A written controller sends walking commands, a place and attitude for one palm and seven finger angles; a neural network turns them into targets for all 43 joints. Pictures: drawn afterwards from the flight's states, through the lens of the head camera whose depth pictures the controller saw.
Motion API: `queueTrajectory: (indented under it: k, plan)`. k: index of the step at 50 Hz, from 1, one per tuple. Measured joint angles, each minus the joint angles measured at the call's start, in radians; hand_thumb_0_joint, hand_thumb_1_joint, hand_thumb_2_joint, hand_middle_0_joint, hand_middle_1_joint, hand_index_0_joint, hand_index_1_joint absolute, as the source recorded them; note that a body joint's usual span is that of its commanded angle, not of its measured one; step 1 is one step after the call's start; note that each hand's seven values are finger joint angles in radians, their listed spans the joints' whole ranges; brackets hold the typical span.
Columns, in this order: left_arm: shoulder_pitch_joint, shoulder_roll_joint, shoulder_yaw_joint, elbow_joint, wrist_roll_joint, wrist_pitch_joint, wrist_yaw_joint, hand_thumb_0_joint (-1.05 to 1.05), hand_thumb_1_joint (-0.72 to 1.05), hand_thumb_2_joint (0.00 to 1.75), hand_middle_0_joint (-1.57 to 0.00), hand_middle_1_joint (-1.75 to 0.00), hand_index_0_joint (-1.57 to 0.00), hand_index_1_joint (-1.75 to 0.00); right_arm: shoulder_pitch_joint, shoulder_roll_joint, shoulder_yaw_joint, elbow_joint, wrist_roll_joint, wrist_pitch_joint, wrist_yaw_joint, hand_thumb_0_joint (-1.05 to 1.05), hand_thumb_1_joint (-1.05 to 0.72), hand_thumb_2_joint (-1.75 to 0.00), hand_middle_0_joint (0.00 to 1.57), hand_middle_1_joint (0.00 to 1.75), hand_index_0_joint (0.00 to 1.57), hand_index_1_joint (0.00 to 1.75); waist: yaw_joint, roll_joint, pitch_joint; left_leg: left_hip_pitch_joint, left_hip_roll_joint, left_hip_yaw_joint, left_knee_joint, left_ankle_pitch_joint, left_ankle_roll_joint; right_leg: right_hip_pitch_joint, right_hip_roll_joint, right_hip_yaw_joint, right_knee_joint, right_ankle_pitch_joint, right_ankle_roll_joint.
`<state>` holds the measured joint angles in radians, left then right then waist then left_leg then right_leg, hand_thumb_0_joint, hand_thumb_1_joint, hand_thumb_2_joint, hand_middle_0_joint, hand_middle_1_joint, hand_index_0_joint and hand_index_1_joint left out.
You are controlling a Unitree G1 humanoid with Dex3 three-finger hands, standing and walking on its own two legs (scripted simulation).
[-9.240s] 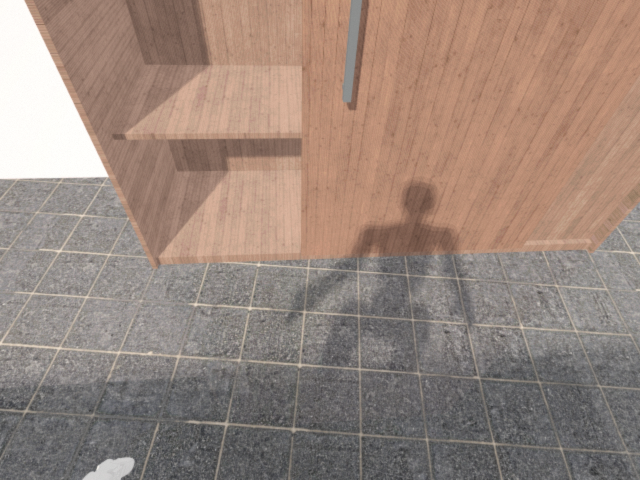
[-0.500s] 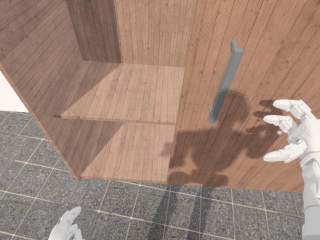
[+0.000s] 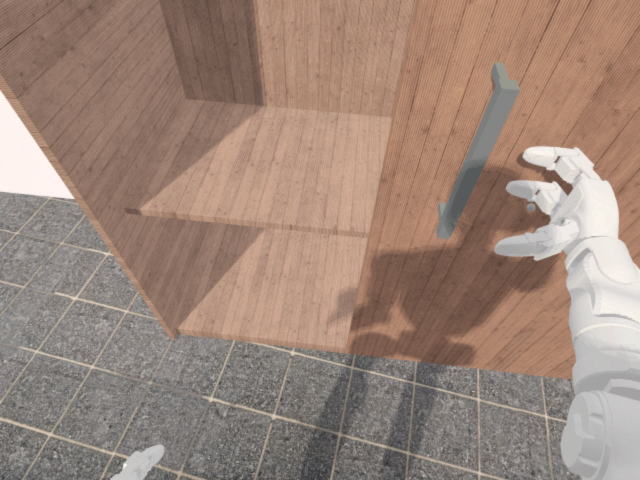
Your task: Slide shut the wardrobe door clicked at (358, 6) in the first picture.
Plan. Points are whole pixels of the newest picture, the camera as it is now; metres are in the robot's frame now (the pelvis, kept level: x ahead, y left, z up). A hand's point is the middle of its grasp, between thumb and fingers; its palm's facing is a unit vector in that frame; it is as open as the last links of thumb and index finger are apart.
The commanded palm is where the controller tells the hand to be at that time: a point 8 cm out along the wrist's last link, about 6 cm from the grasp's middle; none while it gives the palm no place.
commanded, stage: move the hooked fingers beside the handle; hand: right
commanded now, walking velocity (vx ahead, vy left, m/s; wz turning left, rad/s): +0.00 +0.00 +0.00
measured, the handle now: (467, 163) +0.53 -0.13 +0.11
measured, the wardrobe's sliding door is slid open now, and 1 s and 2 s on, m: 0.56 0.56 0.56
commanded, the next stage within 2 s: feel for the door with the fingertips in 1.22 s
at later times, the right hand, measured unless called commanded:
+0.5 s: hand (516, 179) +0.49 -0.19 +0.13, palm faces +0.01 +1.00 -0.01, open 13.4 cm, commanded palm +0.49 -0.23 +0.12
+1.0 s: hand (516, 179) +0.49 -0.19 +0.12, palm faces +0.01 +1.00 -0.01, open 13.3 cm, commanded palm +0.49 -0.23 +0.11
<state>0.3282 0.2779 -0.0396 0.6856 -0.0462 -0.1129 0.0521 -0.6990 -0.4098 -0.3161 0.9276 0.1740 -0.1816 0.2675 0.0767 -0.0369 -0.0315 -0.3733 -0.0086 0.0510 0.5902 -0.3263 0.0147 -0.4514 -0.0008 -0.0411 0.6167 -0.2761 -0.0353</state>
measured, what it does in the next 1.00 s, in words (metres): stands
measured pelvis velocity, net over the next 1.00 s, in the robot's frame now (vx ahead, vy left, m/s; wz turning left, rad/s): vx -0.03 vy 0.00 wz -0.01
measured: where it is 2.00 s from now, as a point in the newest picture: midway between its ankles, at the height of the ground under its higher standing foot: outside the picture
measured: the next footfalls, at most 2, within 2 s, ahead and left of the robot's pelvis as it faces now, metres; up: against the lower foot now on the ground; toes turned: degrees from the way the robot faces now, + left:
none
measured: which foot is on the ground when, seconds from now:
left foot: down 0.00-1.00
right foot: down 0.00-1.00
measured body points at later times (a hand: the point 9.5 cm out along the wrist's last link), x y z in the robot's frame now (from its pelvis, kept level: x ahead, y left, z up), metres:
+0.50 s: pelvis +0.00 +0.01 -0.01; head +0.08 +0.00 +0.43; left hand -0.01 +0.28 -0.13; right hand +0.49 -0.24 +0.13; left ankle -0.02 +0.11 -0.73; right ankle +0.02 -0.10 -0.73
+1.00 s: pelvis -0.03 +0.00 -0.02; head +0.07 -0.01 +0.42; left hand -0.04 +0.27 -0.13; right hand +0.49 -0.24 +0.13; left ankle -0.02 +0.11 -0.73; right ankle +0.02 -0.10 -0.73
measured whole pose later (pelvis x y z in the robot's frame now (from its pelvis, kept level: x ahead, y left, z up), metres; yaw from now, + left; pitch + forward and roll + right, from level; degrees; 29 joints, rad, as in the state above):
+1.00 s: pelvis -0.03 +0.00 -0.02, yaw -1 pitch +15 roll +3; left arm 0.44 0.30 -0.04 0.71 -0.02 -0.07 0.02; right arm -1.09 -0.56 -0.34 1.31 0.09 -0.27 0.25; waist 0.16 -0.03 -0.05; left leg -0.65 -0.03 0.09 0.73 -0.34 0.02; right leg -0.75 -0.02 0.00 0.79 -0.29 -0.03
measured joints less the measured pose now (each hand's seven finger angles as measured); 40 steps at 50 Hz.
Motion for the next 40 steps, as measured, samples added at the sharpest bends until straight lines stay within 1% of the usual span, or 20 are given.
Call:
queueTrajectory:
  k: [8,13,16,23,34,40]
  plan:
    - [0.042,0.016,0.010,0.022,0.006,0.023,-0.005,0.01,0.91,0.90,-0.20,-0.30,-0.20,-0.30,-0.128,-0.048,-0.023,0.156,-0.029,-0.045,-0.003,-0.01,0.50,-0.30,0.30,1.20,0.30,1.20,0.033,0.004,0.004,-0.061,-0.008,0.001,0.028,-0.008,0.004,-0.062,-0.009,0.001,0.033,-0.011,0.004]
    - [0.071,0.022,0.018,0.023,0.013,0.039,-0.011,0.01,0.91,0.90,-0.20,-0.30,-0.20,-0.30,-0.177,-0.082,-0.062,0.211,-0.042,-0.067,0.006,-0.01,0.50,-0.30,0.30,1.20,0.32,1.21,0.054,0.006,-0.002,-0.097,-0.016,-0.006,0.039,-0.011,0.006,-0.097,-0.018,-0.005,0.047,-0.019,0.006]
    - [0.093,0.023,0.023,0.023,0.015,0.052,-0.016,0.01,0.91,0.90,-0.20,-0.30,-0.20,-0.30,-0.188,-0.094,-0.068,0.225,-0.047,-0.078,0.019,-0.01,0.50,-0.30,0.35,1.22,0.35,1.25,0.054,0.004,-0.006,-0.112,-0.018,-0.003,0.045,-0.014,0.008,-0.114,-0.020,-0.002,0.057,-0.023,0.007]
    - [0.101,0.017,0.020,0.041,0.017,0.069,-0.023,0.01,0.91,0.90,-0.20,-0.30,-0.20,-0.30,-0.243,-0.100,-0.049,0.275,-0.054,-0.091,0.007,-0.01,0.50,-0.30,0.38,1.24,0.40,1.25,0.054,0.001,-0.013,-0.142,-0.020,0.017,0.059,-0.017,0.010,-0.156,-0.021,0.019,0.083,-0.025,0.009]
    - [0.073,0.017,0.006,0.024,0.022,0.048,-0.027,0.01,0.91,0.90,-0.20,-0.30,-0.20,-0.30,-0.343,-0.131,-0.020,0.363,-0.064,-0.089,-0.013,-0.01,0.50,-0.30,0.37,1.24,0.42,1.23,0.070,0.003,-0.018,-0.213,-0.019,0.035,0.101,-0.013,0.012,-0.235,-0.020,0.036,0.127,-0.016,0.009]
    - [0.077,0.022,-0.001,0.016,0.022,0.040,-0.026,0.01,0.91,0.90,-0.20,-0.30,-0.20,-0.30,-0.374,-0.148,-0.018,0.385,-0.070,-0.094,-0.010,-0.01,0.50,-0.30,0.37,1.24,0.42,1.23,0.078,0.004,-0.018,-0.246,-0.019,0.037,0.123,-0.012,0.011,-0.269,-0.022,0.038,0.151,-0.016,0.007]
